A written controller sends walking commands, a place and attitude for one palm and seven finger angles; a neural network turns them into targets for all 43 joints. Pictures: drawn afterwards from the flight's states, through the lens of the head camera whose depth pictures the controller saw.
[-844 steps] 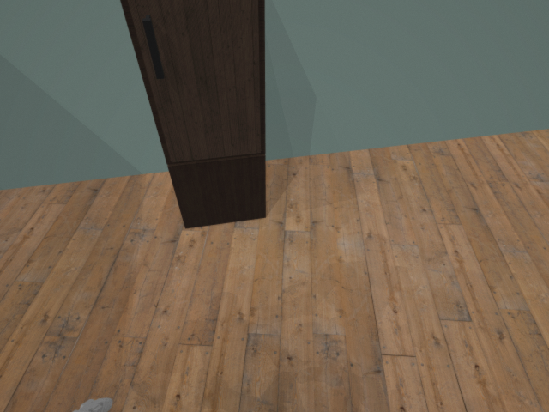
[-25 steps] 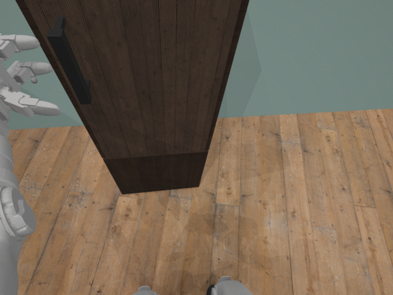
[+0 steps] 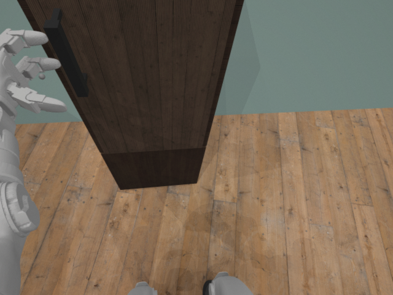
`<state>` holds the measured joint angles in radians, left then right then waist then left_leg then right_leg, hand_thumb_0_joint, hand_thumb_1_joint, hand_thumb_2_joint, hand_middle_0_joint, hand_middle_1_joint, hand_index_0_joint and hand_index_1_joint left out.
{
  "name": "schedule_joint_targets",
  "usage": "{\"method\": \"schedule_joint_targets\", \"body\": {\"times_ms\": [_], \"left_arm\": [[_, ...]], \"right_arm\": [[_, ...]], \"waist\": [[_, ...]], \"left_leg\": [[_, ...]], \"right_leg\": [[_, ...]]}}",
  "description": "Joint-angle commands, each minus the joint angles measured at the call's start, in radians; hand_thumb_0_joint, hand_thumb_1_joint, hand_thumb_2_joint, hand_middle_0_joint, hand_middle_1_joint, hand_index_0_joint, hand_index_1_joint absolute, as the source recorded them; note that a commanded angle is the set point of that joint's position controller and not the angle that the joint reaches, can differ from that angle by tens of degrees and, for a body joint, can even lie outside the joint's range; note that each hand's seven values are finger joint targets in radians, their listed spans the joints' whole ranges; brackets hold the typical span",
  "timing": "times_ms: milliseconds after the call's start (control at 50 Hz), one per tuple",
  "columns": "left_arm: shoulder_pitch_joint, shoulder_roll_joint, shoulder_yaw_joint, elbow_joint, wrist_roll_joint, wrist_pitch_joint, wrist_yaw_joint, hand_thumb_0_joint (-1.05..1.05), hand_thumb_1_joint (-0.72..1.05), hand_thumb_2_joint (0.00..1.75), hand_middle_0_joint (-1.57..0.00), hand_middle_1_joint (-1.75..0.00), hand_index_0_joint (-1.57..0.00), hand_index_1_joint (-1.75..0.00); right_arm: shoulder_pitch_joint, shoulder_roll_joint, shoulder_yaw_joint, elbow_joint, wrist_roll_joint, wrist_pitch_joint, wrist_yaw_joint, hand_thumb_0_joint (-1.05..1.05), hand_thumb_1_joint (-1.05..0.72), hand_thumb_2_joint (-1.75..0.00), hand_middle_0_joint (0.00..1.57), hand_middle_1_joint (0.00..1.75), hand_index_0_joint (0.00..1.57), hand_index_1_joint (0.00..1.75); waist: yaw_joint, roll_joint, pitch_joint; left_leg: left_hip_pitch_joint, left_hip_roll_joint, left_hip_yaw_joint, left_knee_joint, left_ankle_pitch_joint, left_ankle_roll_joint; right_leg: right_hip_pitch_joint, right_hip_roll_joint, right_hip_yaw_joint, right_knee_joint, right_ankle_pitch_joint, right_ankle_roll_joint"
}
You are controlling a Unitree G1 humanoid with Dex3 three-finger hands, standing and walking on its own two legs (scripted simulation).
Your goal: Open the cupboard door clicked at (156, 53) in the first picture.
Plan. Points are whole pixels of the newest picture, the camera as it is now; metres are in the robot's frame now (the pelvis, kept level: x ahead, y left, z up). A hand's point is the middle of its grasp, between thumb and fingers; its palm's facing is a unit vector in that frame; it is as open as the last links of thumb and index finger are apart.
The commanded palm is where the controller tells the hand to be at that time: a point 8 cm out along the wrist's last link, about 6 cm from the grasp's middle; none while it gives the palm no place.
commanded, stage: slide the fingers in behind the handle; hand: left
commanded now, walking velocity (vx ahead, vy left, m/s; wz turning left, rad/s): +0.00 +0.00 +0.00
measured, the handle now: (71, 56) +0.55 +0.21 +0.13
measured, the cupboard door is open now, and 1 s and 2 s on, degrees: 0 0 0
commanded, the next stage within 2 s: close the thumb around the handle in 1.26 s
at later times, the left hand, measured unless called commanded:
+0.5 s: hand (61, 78) +0.49 +0.21 +0.13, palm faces +0.01 -1.00 +0.00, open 14.0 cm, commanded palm +0.47 +0.26 +0.12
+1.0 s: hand (80, 76) +0.49 +0.18 +0.13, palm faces +0.03 -1.00 +0.00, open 14.0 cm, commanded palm +0.47 +0.23 +0.12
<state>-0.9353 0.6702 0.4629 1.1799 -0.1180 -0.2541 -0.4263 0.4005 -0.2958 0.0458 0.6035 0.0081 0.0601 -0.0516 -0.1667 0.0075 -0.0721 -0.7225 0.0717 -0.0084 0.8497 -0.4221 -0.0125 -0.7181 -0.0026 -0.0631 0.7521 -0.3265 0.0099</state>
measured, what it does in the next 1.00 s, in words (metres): stands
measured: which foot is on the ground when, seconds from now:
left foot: down 0.00-1.00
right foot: down 0.00-1.00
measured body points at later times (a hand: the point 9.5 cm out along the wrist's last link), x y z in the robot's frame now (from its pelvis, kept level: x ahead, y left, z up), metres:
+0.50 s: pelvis +0.00 +0.00 +0.00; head +0.09 +0.02 +0.44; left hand +0.48 +0.27 +0.13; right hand +0.02 -0.26 -0.11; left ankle -0.02 +0.12 -0.70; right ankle +0.01 -0.13 -0.70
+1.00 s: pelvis +0.00 -0.01 +0.00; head +0.08 +0.00 +0.45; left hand +0.49 +0.24 +0.13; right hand +0.01 -0.27 -0.11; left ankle -0.02 +0.12 -0.70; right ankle +0.01 -0.13 -0.70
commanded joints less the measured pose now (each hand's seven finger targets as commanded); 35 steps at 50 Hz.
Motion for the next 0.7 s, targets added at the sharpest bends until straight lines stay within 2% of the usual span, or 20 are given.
{"method": "schedule_joint_targets", "body": {"times_ms": [0,100,120,180,240,280,320,340,380,400,420,440,480,500,520,560,600,640,660,680], "left_arm": [[-0.404,0.338,0.077,-0.255,-0.027,-0.079,0.026,0.0,-0.5,0.3,-0.3,-1.2,-0.3,-1.2],[-0.357,0.29,0.05,-0.252,-0.023,-0.063,0.037,0.0,-0.5,0.3,-0.3,-1.2,-0.3,-1.2],[-0.355,0.29,0.05,-0.258,-0.02,-0.062,0.041,0.0,-0.5,0.3,-0.3,-1.2,-0.3,-1.2],[-0.369,0.199,-0.005,-0.278,-0.033,-0.065,0.046,0.0,-0.5,0.3,-0.3,-1.2,-0.3,-1.2],[-0.373,0.191,0.007,-0.288,-0.047,-0.076,0.053,0.0,-0.5,0.3,-0.3,-1.2,-0.3,-1.2],[-0.379,0.146,-0.021,-0.279,-0.048,-0.074,0.059,0.0,-0.5,0.3,-0.3,-1.2,-0.3,-1.2],[-0.381,0.142,-0.025,-0.275,-0.038,-0.073,0.071,0.0,-0.5,0.3,-0.3,-1.2,-0.3,-1.2],[-0.372,0.126,-0.035,-0.237,-0.032,-0.066,0.079,0.0,-0.5,0.3,-0.3,-1.2,-0.3,-1.2],[-0.388,0.137,-0.026,-0.254,-0.023,-0.069,0.098,0.0,-0.5,0.3,-0.3,-1.2,-0.3,-1.2],[-0.399,0.169,0.001,-0.271,-0.02,-0.079,0.11,0.0,-0.5,0.3,-0.3,-1.2,-0.3,-1.2],[-0.409,0.14,-0.027,-0.274,-0.013,-0.082,0.114,0.0,-0.5,0.3,-0.3,-1.2,-0.3,-1.2],[-0.444,0.123,-0.035,-0.287,-0.015,-0.089,0.122,0.0,-0.5,0.3,-0.3,-1.2,-0.3,-1.2],[-0.418,0.129,-0.022,-0.288,-0.011,-0.1,0.135,0.0,-0.5,0.3,-0.3,-1.2,-0.3,-1.2],[-0.426,0.151,-0.003,-0.304,-0.012,-0.109,0.142,0.0,-0.5,0.3,-0.3,-1.2,-0.3,-1.2],[-0.426,0.137,-0.016,-0.309,-0.009,-0.111,0.143,0.0,-0.5,0.3,-0.3,-1.2,-0.3,-1.2],[-0.402,0.112,-0.023,-0.3,-0.009,-0.109,0.146,0.0,-0.5,0.3,-0.3,-1.2,-0.3,-1.2],[-0.402,0.095,-0.038,-0.27,-0.009,-0.1,0.15,0.0,-0.5,0.3,-0.3,-1.2,-0.3,-1.2],[-0.401,0.124,-0.021,-0.251,-0.003,-0.086,0.152,0.0,-0.5,0.3,-0.3,-1.2,-0.3,-1.2],[-0.392,0.116,-0.027,-0.262,0.0,-0.084,0.153,0.0,-0.5,0.3,-0.3,-1.2,-0.3,-1.2],[-0.392,0.091,-0.042,-0.261,-0.002,-0.081,0.156,0.0,-0.5,0.3,-0.3,-1.2,-0.3,-1.2]], "right_arm": [[0.15,-0.17,-0.065,-0.063,-0.001,-0.02,-0.009,0.0,-0.9,-0.9,0.2,0.3,0.2,0.3],[0.138,-0.166,-0.068,-0.081,0.005,-0.016,-0.003,0.0,-0.9,-0.9,0.2,0.3,0.2,0.3],[0.135,-0.165,-0.068,-0.081,0.006,-0.016,-0.003,0.0,-0.9,-0.9,0.2,0.3,0.2,0.3],[0.136,-0.159,-0.072,-0.074,0.005,-0.021,0.001,0.0,-0.9,-0.9,0.2,0.3,0.2,0.3],[0.139,-0.161,-0.076,-0.063,0.004,-0.026,0.0,0.0,-0.9,-0.9,0.2,0.3,0.2,0.3],[0.135,-0.157,-0.076,-0.058,0.003,-0.03,0.001,0.0,-0.9,-0.9,0.2,0.3,0.2,0.3],[0.135,-0.154,-0.074,-0.052,0.001,-0.032,0.003,0.0,-0.9,-0.9,0.2,0.3,0.2,0.3],[0.135,-0.153,-0.073,-0.048,0.002,-0.033,0.004,0.0,-0.9,-0.9,0.2,0.3,0.2,0.3],[0.133,-0.152,-0.076,-0.05,0.0,-0.035,0.005,0.0,-0.9,-0.9,0.2,0.3,0.2,0.3],[0.137,-0.156,-0.075,-0.051,-0.003,-0.036,0.004,0.0,-0.9,-0.9,0.2,0.3,0.2,0.3],[0.128,-0.149,-0.074,-0.055,0.0,-0.038,0.005,0.0,-0.9,-0.9,0.2,0.3,0.2,0.3],[0.13,-0.146,-0.073,-0.048,-0.002,-0.042,0.005,0.0,-0.9,-0.9,0.2,0.3,0.2,0.3],[0.125,-0.145,-0.075,-0.052,-0.003,-0.045,0.009,0.0,-0.9,-0.9,0.2,0.3,0.2,0.3],[0.131,-0.148,-0.076,-0.049,-0.006,-0.045,0.008,0.0,-0.9,-0.9,0.2,0.3,0.2,0.3],[0.127,-0.143,-0.076,-0.051,-0.004,-0.047,0.009,0.0,-0.9,-0.9,0.2,0.3,0.2,0.3],[0.119,-0.141,-0.077,-0.054,-0.002,-0.049,0.012,0.0,-0.9,-0.9,0.2,0.3,0.2,0.3],[0.124,-0.143,-0.076,-0.047,-0.003,-0.048,0.011,0.0,-0.9,-0.9,0.2,0.3,0.2,0.3],[0.123,-0.146,-0.077,-0.048,0.0,-0.045,0.01,0.0,-0.9,-0.9,0.2,0.3,0.2,0.3],[0.12,-0.144,-0.077,-0.054,0.001,-0.045,0.011,0.0,-0.9,-0.9,0.2,0.3,0.2,0.3],[0.119,-0.141,-0.077,-0.057,0.0,-0.046,0.012,0.0,-0.9,-0.9,0.2,0.3,0.2,0.3]], "waist": [[0.031,0.162,-0.487],[0.03,0.134,-0.431],[0.033,0.153,-0.432],[0.013,0.139,-0.408],[0.016,0.117,-0.421],[0.011,0.106,-0.394],[0.016,0.137,-0.39],[0.011,0.102,-0.355],[0.016,0.112,-0.362],[0.02,0.09,-0.383],[0.018,0.134,-0.393],[0.009,0.114,-0.393],[0.022,0.127,-0.411],[0.021,0.102,-0.435],[0.026,0.134,-0.454],[0.03,0.134,-0.442],[0.016,0.086,-0.408],[0.02,0.079,-0.395],[0.028,0.107,-0.405],[0.023,0.094,-0.397]], "left_leg": [[0.268,-0.049,-0.01,-0.089,0.426,0.037],[0.241,-0.049,0.004,-0.105,0.396,0.042],[0.247,-0.048,0.004,-0.107,0.395,0.04],[0.277,-0.044,0.002,-0.111,0.398,0.038],[0.295,-0.041,-0.008,-0.113,0.408,0.035],[0.282,-0.044,-0.005,-0.116,0.385,0.036],[0.287,-0.046,-0.007,-0.116,0.391,0.034],[0.268,-0.046,-0.009,-0.118,0.37,0.036],[0.261,-0.048,-0.009,-0.121,0.359,0.035],[0.268,-0.047,-0.013,-0.118,0.369,0.037],[0.272,-0.051,-0.009,-0.118,0.37,0.033],[0.282,-0.049,-0.013,-0.116,0.376,0.033],[0.29,-0.05,-0.01,-0.111,0.386,0.031],[0.295,-0.048,-0.014,-0.107,0.405,0.033],[0.303,-0.051,-0.011,-0.106,0.423,0.03],[0.299,-0.051,-0.005,-0.108,0.41,0.029],[0.274,-0.051,-0.004,-0.11,0.391,0.035],[0.241,-0.054,0.0,-0.117,0.364,0.036],[0.251,-0.055,0.001,-0.119,0.37,0.035],[0.252,-0.055,0.003,-0.12,0.37,0.035]], "right_leg": [[0.268,0.042,0.029,-0.036,0.374,-0.028],[0.276,0.041,0.03,-0.05,0.372,-0.024],[0.267,0.041,0.03,-0.05,0.366,-0.024],[0.238,0.045,0.023,-0.06,0.353,-0.022],[0.238,0.046,0.019,-0.057,0.347,-0.025],[0.229,0.044,0.018,-0.06,0.334,-0.024],[0.215,0.04,0.018,-0.057,0.325,-0.026],[0.206,0.04,0.016,-0.061,0.311,-0.026],[0.213,0.038,0.019,-0.059,0.303,-0.025],[0.226,0.04,0.018,-0.053,0.311,-0.027],[0.221,0.036,0.023,-0.052,0.311,-0.027],[0.218,0.037,0.019,-0.05,0.316,-0.026],[0.226,0.038,0.022,-0.048,0.322,-0.027],[0.243,0.04,0.022,-0.04,0.342,-0.027],[0.249,0.038,0.027,-0.038,0.357,-0.027],[0.246,0.037,0.024,-0.041,0.35,-0.027],[0.248,0.038,0.023,-0.047,0.348,-0.025],[0.268,0.035,0.029,-0.05,0.35,-0.023],[0.266,0.034,0.028,-0.048,0.35,-0.026],[0.262,0.035,0.027,-0.051,0.35,-0.025]]}}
